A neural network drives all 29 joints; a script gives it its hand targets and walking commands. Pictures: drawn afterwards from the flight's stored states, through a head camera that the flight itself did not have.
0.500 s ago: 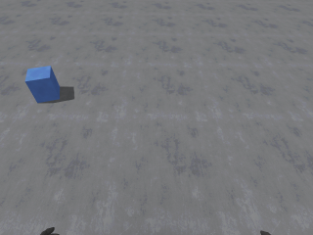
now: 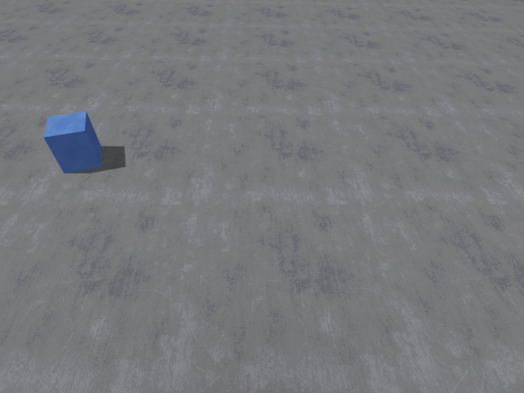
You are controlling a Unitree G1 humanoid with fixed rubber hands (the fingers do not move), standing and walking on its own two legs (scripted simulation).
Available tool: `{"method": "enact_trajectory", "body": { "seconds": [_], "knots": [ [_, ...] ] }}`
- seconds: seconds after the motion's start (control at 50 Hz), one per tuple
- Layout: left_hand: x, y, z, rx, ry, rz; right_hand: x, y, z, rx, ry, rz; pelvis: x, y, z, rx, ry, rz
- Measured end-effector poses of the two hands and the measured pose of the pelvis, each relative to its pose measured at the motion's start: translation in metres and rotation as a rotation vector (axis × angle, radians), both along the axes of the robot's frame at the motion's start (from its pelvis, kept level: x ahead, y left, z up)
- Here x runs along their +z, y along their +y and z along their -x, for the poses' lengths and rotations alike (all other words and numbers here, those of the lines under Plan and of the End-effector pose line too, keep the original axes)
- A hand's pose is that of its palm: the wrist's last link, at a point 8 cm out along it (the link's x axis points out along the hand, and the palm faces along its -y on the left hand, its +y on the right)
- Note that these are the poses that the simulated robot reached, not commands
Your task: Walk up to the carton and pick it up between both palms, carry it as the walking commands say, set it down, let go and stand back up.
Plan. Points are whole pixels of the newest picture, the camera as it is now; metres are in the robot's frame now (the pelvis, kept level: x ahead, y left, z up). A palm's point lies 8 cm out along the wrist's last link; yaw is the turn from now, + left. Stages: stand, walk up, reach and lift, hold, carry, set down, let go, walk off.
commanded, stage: stand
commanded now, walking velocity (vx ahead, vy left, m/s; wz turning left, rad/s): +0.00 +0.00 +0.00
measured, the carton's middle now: (75, 142) +1.56 +1.08 -0.66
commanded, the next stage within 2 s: walk up in 0.84 s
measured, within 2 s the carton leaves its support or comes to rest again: neither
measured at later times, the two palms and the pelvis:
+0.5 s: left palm out of the picture +0.11 +0.31 -0.10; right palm out of the picture +0.10 -0.31 -0.10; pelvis +0.01 +0.00 +0.00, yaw +0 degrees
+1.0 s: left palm out of the picture +0.11 +0.31 -0.10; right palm out of the picture +0.11 -0.31 -0.10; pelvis +0.01 +0.00 +0.00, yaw +0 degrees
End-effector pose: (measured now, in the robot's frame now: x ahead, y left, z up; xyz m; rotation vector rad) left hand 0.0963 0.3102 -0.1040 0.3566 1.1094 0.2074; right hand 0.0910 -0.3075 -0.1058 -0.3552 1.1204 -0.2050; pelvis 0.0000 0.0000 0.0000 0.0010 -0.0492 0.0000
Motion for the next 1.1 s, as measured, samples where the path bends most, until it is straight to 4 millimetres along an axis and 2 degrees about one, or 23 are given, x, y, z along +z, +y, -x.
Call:
{"method": "enact_trajectory", "body": {
  "seconds": [1.02,1.06,1.1],
  "knots": [
    [0.001,0.0,-0.014,0.01,0.007,-0.003,0.002,-0.001,-0.017,-0.002,0.002,0.006,0.002,0.0,-0.013,-0.001,0.006,-0.001],
    [0.003,0.004,-0.015,0.022,-0.022,-0.001,0.003,-0.002,-0.02,0.015,-0.003,-0.004,0.0,0.0,-0.013,0.022,0.016,0.005],
    [0.009,0.017,-0.013,0.05,-0.085,-0.023,0.006,-0.005,-0.028,0.062,0.002,-0.007,-0.003,0.002,-0.015,0.073,0.028,0.015]
  ]
}}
